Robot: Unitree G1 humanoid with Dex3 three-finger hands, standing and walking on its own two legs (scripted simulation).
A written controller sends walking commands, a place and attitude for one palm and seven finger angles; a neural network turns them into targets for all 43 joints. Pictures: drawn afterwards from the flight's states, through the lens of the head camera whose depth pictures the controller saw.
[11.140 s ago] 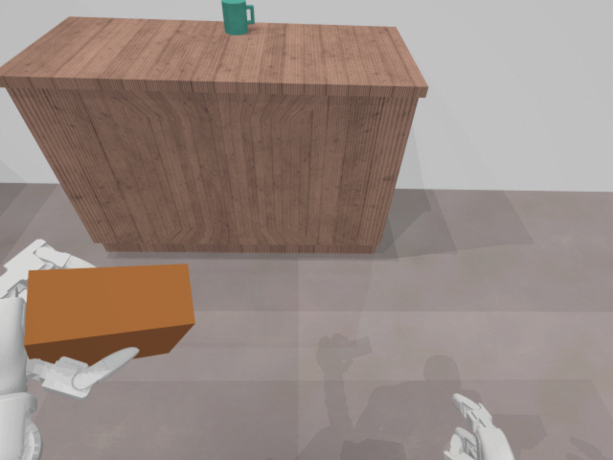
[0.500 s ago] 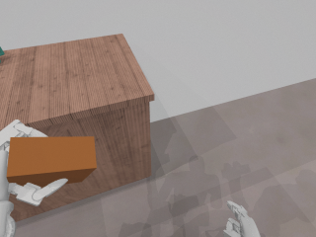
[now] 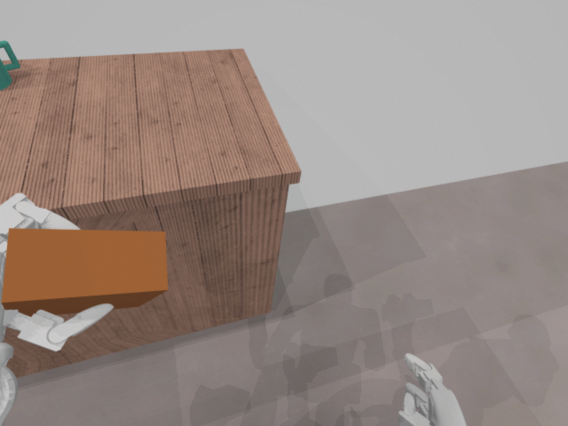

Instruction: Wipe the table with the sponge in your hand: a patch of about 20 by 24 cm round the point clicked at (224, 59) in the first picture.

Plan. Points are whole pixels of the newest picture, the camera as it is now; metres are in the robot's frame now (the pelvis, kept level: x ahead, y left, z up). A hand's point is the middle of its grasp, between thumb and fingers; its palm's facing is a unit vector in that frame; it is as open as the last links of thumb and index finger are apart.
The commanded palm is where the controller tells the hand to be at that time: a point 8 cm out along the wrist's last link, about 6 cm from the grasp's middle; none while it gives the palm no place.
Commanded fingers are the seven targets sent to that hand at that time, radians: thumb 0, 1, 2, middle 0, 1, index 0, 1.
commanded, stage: shuffle to correct the standing spot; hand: left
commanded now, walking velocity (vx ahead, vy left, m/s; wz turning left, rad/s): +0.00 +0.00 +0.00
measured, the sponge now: (110, 274) +0.24 +0.23 +0.13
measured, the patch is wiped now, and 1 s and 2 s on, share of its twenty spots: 0.00 0.00 0.00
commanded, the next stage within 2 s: none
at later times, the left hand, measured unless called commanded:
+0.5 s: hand (64, 238) +0.25 +0.27 +0.16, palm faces +0.35 -0.85 -0.39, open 10.4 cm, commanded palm +0.19 +0.31 +0.18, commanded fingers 0.00 0.10 1.30 -1.20 -1.60 -1.20 -1.60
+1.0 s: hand (42, 259) +0.23 +0.28 +0.16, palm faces +0.41 -0.82 -0.41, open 10.4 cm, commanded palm +0.17 +0.32 +0.18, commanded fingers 0.00 0.10 1.30 -1.20 -1.60 -1.20 -1.60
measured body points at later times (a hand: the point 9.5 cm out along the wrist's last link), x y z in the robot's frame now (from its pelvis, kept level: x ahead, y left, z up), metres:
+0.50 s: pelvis +0.03 +0.03 -0.01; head +0.05 +0.05 +0.44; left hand +0.23 +0.31 +0.18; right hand +0.20 -0.21 -0.07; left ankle +0.02 +0.09 -0.74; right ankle +0.02 -0.13 -0.74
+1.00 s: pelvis +0.00 +0.04 -0.02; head +0.02 +0.03 +0.43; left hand +0.20 +0.32 +0.18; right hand +0.17 -0.18 -0.10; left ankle +0.02 +0.10 -0.74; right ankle -0.01 -0.07 -0.74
